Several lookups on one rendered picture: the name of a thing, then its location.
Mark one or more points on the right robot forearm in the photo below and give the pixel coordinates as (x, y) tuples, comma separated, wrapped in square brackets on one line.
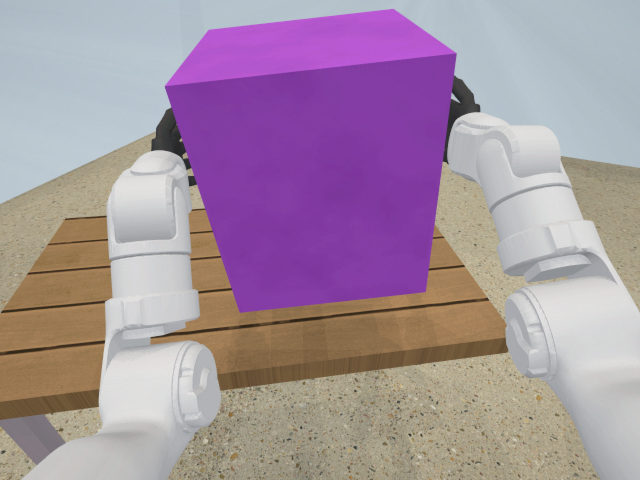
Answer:
[(541, 230)]

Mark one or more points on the robot left upper arm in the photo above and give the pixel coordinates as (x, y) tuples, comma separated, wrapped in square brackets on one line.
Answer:
[(153, 400)]

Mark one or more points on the robot right upper arm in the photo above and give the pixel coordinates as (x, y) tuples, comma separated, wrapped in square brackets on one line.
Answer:
[(582, 336)]

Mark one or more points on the left robot forearm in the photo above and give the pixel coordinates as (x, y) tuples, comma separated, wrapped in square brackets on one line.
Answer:
[(149, 246)]

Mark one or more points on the carton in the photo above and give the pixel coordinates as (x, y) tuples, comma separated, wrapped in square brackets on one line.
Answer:
[(317, 147)]

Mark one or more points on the robot right hand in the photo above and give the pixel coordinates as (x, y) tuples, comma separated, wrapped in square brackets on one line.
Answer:
[(466, 105)]

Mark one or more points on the table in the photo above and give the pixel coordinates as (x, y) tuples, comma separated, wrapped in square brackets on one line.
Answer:
[(53, 329)]

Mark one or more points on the robot left hand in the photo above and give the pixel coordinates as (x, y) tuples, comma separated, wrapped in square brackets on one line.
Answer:
[(167, 139)]

